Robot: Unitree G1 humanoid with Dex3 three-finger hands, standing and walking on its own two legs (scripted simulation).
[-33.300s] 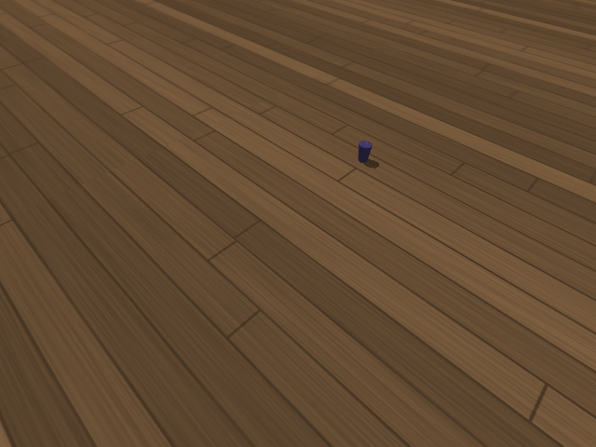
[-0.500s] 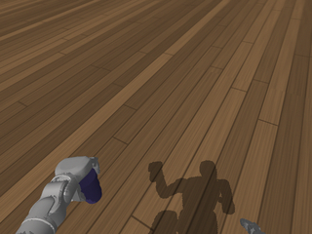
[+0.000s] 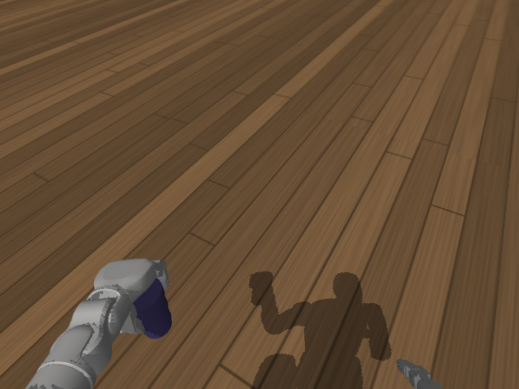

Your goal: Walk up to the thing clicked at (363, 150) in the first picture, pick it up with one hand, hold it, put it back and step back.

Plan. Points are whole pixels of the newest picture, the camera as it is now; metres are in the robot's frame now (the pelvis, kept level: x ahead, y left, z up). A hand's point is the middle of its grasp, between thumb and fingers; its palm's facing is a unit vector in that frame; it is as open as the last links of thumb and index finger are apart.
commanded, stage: hold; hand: left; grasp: from above
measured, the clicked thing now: (149, 310) +0.30 +0.21 -0.07
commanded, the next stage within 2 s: crouch in 0.40 s
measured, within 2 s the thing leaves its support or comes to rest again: neither
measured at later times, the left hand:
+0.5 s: hand (134, 304) +0.29 +0.22 -0.02, palm faces -0.44 -0.07 -0.89, open 9.6 cm
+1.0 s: hand (149, 324) +0.32 +0.25 -0.17, palm faces -0.42 +0.03 -0.90, open 9.7 cm
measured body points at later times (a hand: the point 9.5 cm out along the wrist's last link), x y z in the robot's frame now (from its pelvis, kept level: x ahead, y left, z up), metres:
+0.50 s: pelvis +0.00 +0.00 +0.00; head +0.01 -0.02 +0.45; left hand +0.31 +0.23 +0.03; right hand +0.15 -0.25 -0.11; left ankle +0.01 +0.13 -0.73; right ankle +0.01 -0.14 -0.73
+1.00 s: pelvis -0.03 +0.00 -0.07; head +0.06 +0.02 +0.37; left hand +0.33 +0.24 -0.12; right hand +0.09 -0.28 -0.19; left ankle +0.01 +0.14 -0.73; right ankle +0.01 -0.14 -0.73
